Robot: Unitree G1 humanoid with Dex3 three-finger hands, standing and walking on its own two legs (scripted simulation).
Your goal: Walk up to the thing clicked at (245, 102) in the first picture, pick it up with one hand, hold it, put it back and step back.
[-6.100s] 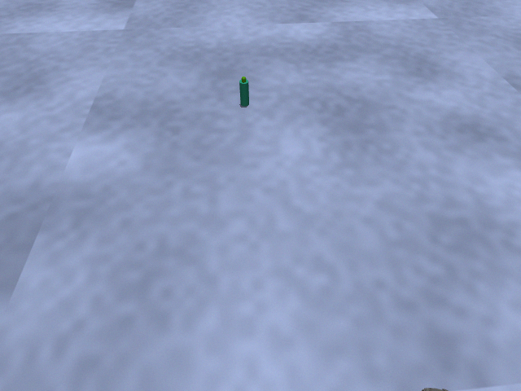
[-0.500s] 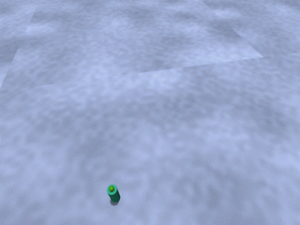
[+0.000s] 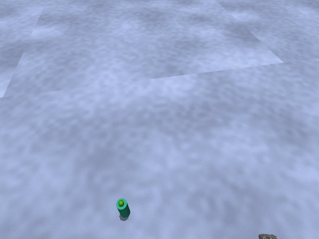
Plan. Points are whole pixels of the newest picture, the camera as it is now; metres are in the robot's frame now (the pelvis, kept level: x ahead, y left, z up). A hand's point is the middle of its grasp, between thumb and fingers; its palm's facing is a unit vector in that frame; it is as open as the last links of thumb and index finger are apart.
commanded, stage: stand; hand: left
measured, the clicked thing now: (123, 207) +0.39 +0.20 -0.69
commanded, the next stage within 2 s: none
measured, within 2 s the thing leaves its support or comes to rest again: neither
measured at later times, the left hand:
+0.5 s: hand out of the picture +0.07 +0.25 -0.16, palm faces -0.01 -0.94 -0.34, open 7.4 cm
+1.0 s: hand out of the picture +0.07 +0.26 -0.16, palm faces -0.01 -0.94 -0.34, open 7.4 cm
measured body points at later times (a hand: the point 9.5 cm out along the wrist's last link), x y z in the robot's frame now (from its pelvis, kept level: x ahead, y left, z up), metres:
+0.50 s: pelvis +0.00 +0.00 +0.00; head +0.00 +0.00 +0.45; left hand +0.07 +0.30 -0.13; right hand +0.08 -0.30 -0.13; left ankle +0.01 +0.12 -0.75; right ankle +0.00 -0.13 -0.75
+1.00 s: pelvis +0.00 +0.00 +0.00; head +0.00 +0.00 +0.45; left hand +0.07 +0.31 -0.13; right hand +0.08 -0.30 -0.13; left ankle +0.01 +0.12 -0.75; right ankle +0.00 -0.13 -0.75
